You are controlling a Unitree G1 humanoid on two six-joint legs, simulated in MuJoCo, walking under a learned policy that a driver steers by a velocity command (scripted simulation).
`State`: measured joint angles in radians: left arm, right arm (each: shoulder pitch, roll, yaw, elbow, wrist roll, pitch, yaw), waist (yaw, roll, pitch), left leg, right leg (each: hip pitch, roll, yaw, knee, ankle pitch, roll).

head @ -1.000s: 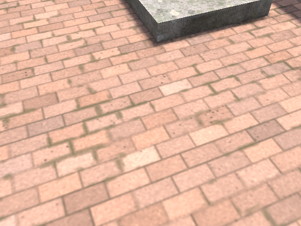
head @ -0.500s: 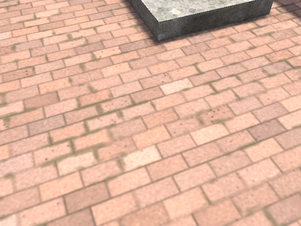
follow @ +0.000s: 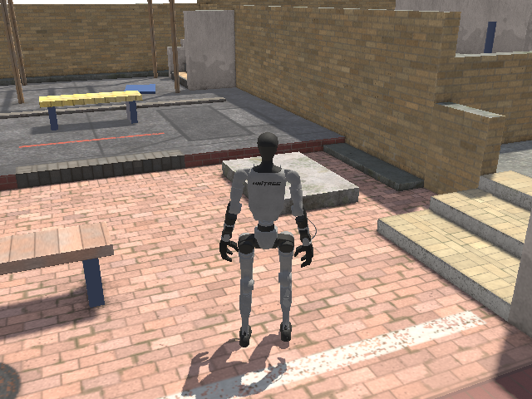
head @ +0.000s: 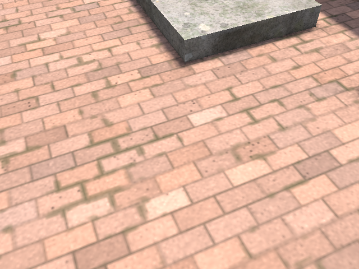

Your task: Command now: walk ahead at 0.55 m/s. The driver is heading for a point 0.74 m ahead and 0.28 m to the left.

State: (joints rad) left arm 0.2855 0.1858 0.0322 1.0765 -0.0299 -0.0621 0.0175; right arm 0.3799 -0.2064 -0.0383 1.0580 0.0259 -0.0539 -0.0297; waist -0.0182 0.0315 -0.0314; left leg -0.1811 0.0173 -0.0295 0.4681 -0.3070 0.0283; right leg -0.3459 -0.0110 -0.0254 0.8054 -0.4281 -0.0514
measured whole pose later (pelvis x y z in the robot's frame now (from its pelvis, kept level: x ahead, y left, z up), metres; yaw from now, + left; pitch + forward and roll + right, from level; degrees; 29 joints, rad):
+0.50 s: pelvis +0.25 -0.01 -0.04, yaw +13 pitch +3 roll +1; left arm 0.52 0.19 0.00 1.03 0.03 -0.11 0.04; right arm 0.01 -0.22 -0.03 0.73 0.05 -0.07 0.09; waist 0.07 0.00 0.00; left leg -0.79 0.00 0.11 0.75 0.04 0.15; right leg 0.32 -0.03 -0.26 0.16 -0.48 0.05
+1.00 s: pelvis +0.68 +0.12 -0.03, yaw +40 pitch +3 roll -2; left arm 0.00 0.26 0.03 0.55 0.01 -0.17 0.00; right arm 0.39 -0.29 -0.08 0.78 0.03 -0.05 -0.01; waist -0.09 0.02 0.04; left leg -0.12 -0.15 -0.30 0.92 -0.53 0.07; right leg -0.55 0.02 0.05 0.56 -0.05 0.05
